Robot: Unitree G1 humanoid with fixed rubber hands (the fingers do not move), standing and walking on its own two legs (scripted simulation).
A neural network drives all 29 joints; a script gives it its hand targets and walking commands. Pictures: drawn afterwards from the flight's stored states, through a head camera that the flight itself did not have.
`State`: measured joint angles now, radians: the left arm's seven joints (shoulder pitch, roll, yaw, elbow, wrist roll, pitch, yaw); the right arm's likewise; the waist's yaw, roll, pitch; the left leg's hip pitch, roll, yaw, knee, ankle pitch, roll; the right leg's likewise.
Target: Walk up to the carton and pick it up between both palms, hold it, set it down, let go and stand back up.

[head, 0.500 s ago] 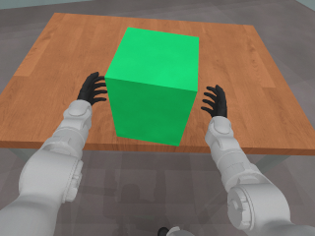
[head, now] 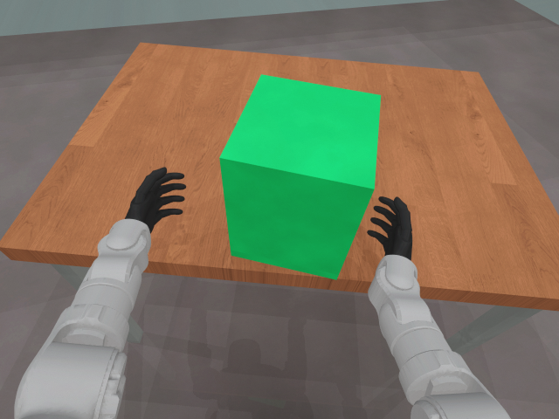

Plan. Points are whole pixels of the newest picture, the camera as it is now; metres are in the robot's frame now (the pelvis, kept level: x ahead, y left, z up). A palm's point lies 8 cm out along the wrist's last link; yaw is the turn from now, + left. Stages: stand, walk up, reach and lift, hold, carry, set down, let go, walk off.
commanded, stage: set down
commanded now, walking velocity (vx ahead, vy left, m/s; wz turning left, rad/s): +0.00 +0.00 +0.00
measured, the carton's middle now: (300, 181) +0.49 -0.09 +0.04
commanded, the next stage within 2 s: none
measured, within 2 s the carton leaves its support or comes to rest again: neither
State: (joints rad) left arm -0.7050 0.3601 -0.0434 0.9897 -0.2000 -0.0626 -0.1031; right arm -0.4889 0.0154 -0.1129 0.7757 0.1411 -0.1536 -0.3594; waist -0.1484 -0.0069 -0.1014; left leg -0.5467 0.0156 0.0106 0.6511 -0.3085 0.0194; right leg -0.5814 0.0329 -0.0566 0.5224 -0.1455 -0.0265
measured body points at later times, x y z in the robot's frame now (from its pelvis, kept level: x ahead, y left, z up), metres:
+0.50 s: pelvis +0.02 +0.02 +0.01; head +0.05 +0.05 +0.46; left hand +0.38 +0.20 +0.04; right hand +0.30 -0.21 +0.05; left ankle +0.00 +0.10 -0.72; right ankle +0.06 -0.11 -0.72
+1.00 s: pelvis +0.02 +0.03 +0.01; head +0.00 +0.07 +0.46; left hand +0.28 +0.24 +0.05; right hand +0.21 -0.20 +0.05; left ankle +0.00 +0.10 -0.72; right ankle +0.06 -0.11 -0.72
